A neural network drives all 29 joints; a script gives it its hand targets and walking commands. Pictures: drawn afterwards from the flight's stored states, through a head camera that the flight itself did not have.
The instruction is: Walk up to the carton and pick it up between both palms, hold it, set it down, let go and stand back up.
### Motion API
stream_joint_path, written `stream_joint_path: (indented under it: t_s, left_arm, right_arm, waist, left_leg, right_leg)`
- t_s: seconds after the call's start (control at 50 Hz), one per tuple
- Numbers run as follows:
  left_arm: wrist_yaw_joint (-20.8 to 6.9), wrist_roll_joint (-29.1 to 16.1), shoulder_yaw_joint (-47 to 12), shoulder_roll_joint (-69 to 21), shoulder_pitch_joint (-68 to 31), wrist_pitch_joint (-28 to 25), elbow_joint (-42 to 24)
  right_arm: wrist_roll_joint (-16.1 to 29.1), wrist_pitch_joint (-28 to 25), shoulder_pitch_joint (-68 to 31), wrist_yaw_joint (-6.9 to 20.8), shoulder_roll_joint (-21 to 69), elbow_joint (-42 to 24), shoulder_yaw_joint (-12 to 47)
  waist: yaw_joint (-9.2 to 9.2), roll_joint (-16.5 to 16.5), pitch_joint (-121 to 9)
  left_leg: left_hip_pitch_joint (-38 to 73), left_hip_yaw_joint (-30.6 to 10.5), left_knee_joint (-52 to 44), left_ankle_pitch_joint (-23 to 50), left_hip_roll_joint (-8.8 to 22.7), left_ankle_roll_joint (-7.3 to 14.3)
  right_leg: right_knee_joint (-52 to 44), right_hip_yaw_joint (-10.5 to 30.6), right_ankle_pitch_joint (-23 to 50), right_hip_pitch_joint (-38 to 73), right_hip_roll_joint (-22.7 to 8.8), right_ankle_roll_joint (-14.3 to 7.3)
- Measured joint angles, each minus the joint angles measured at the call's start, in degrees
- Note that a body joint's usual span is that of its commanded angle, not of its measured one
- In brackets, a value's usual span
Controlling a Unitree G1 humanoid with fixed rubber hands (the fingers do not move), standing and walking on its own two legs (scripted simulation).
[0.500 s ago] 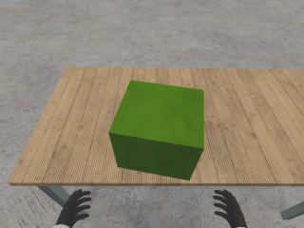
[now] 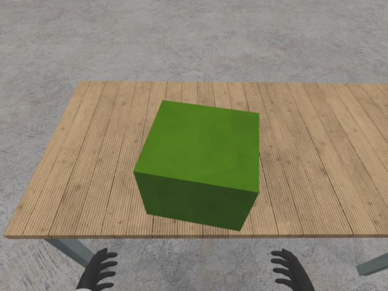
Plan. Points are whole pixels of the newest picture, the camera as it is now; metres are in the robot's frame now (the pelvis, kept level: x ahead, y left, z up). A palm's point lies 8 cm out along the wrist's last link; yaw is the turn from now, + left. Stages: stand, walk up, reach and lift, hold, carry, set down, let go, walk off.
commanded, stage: let go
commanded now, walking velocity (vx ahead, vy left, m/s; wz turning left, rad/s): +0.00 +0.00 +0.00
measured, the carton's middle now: (201, 165) +0.40 -0.01 -0.01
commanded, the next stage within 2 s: stand in 0.22 s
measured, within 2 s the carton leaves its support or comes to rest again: neither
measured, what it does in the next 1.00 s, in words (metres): shifts its weight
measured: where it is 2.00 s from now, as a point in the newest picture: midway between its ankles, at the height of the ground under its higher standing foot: outside the picture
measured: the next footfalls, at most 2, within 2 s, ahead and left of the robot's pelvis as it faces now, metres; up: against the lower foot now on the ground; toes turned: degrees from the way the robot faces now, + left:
left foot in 1.58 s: -0.12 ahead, +0.10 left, +0.00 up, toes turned +2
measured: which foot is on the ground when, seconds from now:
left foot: down 0.00-1.00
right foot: down 0.00-1.00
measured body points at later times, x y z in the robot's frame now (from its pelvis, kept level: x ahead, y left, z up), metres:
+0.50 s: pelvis -0.01 +0.01 -0.01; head -0.04 +0.01 +0.44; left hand +0.09 +0.26 -0.12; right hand +0.09 -0.24 -0.13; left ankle -0.02 +0.14 -0.74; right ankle -0.01 -0.12 -0.74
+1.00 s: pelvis -0.07 +0.02 -0.01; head -0.10 +0.01 +0.44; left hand -0.07 +0.26 -0.15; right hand -0.05 -0.23 -0.16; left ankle -0.02 +0.14 -0.74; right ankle -0.01 -0.12 -0.74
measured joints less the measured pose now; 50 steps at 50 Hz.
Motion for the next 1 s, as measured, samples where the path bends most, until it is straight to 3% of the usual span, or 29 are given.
stream_joint_path:
  t_s: [0.26,0.38,0.48,1.0]
  left_arm:
    - [0.36,1.28,-0.05,-0.43,-1.52,1.05,-0.09]
    - [-0.34,2.7,0.59,0.09,1.02,-5.56,6.42]
    - [-0.24,2.85,1.61,1.53,5.35,-7.14,10.62]
    - [0.54,2.55,0.15,1.11,12.43,-7.28,21.27]
  right_arm:
    - [0.46,-0.9,-1.3,0.22,-0.34,2.17,0.13]
    - [0.81,8.21,0.59,-0.77,-2.08,2.35,0.63]
    - [0.75,11.16,4.29,-0.63,-3.35,4.02,0.08]
    - [0.75,13.16,10.51,-0.26,-3.3,10.72,0.98]
  waist:
    - [-0.22,-1.2,-0.84]
    - [-0.79,-0.22,-4.72]
    - [-0.57,0.45,-6.93]
    - [-0.44,0.33,-5.71]
  left_leg:
    - [0.72,0.5,-0.16,0.14,0.1,0.12]
    - [-3.76,-0.4,4.55,-1.8,-0.22,0.65]
    - [-4.26,-0.71,6.1,-2.59,-0.76,0.98]
    - [-9.53,-0.32,6.2,3.25,-3.0,2.16]
  right_leg:
    - [-0.48,0.48,0.5,0.67,0.11,0.04]
    - [3.1,-0.31,-1.15,-2.93,-0.25,0.44]
    - [4.79,-0.57,-2.16,-3.33,-0.8,0.78]
    - [6.91,0.11,2.29,-9.4,-2.9,1.82]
